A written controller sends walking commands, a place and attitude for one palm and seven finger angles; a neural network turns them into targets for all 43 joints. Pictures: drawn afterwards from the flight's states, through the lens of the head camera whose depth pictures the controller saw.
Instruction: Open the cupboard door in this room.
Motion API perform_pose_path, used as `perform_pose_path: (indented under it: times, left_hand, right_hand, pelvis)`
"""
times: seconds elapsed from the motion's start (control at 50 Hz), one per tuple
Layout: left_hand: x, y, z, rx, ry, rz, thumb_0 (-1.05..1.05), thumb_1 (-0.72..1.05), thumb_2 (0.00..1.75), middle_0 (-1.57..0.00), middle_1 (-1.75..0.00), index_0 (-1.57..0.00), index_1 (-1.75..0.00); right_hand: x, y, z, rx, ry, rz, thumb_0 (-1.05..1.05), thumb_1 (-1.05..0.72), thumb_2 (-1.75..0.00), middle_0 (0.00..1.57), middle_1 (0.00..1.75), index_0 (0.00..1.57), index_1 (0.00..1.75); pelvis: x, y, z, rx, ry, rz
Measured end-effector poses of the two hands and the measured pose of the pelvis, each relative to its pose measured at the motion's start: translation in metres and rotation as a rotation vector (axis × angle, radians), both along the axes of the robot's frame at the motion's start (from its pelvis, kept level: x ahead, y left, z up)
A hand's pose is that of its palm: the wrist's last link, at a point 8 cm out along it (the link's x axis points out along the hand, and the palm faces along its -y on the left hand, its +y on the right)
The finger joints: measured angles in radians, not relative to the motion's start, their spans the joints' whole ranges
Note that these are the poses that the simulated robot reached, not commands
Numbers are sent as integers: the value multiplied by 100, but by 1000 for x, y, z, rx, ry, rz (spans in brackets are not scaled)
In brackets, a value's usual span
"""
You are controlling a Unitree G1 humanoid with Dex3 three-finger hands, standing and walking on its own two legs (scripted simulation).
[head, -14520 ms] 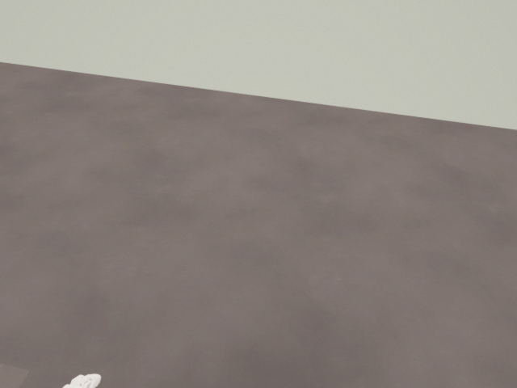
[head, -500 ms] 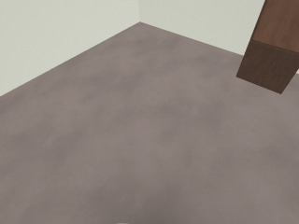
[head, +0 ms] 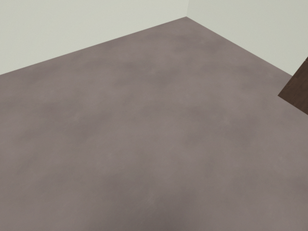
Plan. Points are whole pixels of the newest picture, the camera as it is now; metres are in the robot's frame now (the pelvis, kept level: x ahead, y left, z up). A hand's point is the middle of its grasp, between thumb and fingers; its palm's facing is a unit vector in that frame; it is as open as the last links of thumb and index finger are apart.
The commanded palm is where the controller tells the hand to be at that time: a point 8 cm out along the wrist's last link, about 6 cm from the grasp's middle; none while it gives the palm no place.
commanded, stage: turn or walk to find it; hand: left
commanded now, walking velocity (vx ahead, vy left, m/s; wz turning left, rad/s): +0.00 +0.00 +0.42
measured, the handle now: out of the picture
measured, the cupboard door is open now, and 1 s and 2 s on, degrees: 0 0 0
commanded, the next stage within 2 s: none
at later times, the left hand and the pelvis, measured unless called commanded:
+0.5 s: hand out of the picture -0.02 +0.18 -0.17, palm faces +0.26 -0.94 -0.24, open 7.4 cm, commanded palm none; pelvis -0.01 -0.02 -0.01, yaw +14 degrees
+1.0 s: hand out of the picture -0.01 +0.18 -0.15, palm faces +0.43 -0.85 -0.30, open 7.4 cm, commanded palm none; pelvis -0.01 -0.04 -0.01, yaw +26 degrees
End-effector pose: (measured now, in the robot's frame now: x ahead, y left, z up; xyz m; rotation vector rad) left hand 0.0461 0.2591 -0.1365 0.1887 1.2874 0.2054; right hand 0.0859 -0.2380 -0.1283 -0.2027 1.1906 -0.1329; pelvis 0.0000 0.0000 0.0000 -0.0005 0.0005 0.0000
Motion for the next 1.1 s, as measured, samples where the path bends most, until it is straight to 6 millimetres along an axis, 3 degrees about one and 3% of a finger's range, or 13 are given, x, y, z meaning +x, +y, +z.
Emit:
perform_pose_path:
  times: [0.14,0.34,0.44,0.56,0.62,0.74,0.84,0.96,1.1]
  left_hand:
    - [20,-25,11,44,-123,2,0,91,90,-20,-30,-20,-30]
    - [-26,-49,18,25,-76,105,0,91,90,-20,-30,-20,-30]
    - [-58,-43,6,-4,-25,173,0,90,90,-20,-30,-20,-30]
    - [-103,-15,-21,-29,42,277,0,90,89,-20,-30,-20,-30]
    - [-115,-3,-20,-21,78,304,1,91,90,-20,-30,-20,-30]
    - [-107,7,-3,3,13,331,1,91,90,-20,-30,-20,-30]
    - [-88,0,8,35,-59,335,1,91,90,-20,-30,-20,-30]
    - [-76,-29,16,83,-133,346,0,91,90,-20,-30,-20,-30]
    - [-105,-69,26,62,-92,438,0,91,90,-20,-30,-20,-30]
  right_hand:
    - [-3,-22,-24,47,27,19,0,-91,-90,21,30,20,30]
    - [-7,-44,-20,20,123,88,0,-91,-90,20,30,19,30]
    - [3,-31,-15,-8,147,154,0,-91,-90,20,30,19,30]
    - [33,5,-13,-44,69,251,0,-91,-90,20,30,19,30]
    - [41,21,-5,-41,31,279,0,-91,-90,20,30,19,30]
    - [47,36,1,-16,19,326,0,-91,-90,21,30,20,30]
    - [49,30,-8,16,28,346,0,-91,-90,21,30,20,30]
    - [56,4,-32,49,58,362,0,-91,-90,21,30,20,30]
    - [65,-18,-26,28,116,418,0,-91,-90,20,30,20,30]
  pelvis:
    - [-4,-25,-10,14,5,63]
    - [-5,-33,0,33,-6,171]
    - [-7,-26,-1,30,-3,219]
    - [-13,-3,-16,9,-1,275]
    - [-16,1,-11,5,-3,288]
    - [-18,0,-1,-4,0,331]
    - [-18,-12,-2,7,3,371]
    - [-13,-38,-12,20,0,430]
    - [-9,-52,0,47,0,503]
